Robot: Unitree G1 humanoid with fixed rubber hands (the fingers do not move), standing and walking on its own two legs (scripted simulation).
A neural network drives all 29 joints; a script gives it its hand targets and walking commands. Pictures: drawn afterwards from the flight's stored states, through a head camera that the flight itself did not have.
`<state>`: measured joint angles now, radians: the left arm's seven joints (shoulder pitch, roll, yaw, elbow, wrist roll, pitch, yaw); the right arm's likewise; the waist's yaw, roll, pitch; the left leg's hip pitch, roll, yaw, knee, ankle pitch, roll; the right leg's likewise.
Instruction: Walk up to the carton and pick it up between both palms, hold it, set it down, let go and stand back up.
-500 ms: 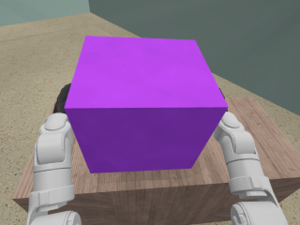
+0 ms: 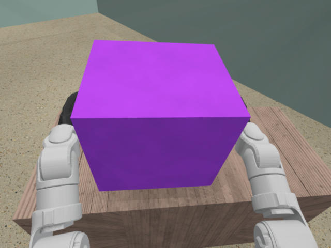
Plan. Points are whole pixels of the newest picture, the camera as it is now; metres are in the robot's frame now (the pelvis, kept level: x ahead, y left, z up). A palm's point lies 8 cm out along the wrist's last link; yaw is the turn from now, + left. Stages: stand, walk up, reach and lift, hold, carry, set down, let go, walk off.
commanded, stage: hold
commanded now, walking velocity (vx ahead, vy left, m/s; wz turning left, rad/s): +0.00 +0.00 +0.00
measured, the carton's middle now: (156, 117) +0.40 +0.00 +0.13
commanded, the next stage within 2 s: none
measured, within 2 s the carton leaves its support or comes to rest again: neither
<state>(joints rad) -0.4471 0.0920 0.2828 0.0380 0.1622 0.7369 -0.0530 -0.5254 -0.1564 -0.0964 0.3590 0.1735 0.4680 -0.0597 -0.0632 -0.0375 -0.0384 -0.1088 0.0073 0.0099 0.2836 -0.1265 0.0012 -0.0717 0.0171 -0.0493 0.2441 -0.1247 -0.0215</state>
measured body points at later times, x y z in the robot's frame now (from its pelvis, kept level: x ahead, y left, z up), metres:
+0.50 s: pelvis +0.00 +0.00 +0.00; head -0.03 +0.02 +0.45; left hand +0.36 +0.20 +0.16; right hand +0.36 -0.19 +0.16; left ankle +0.02 +0.12 -0.75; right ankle +0.01 -0.10 -0.75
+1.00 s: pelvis +0.00 +0.00 +0.00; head -0.03 +0.02 +0.45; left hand +0.36 +0.20 +0.16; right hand +0.36 -0.19 +0.16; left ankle +0.02 +0.12 -0.75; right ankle +0.01 -0.10 -0.75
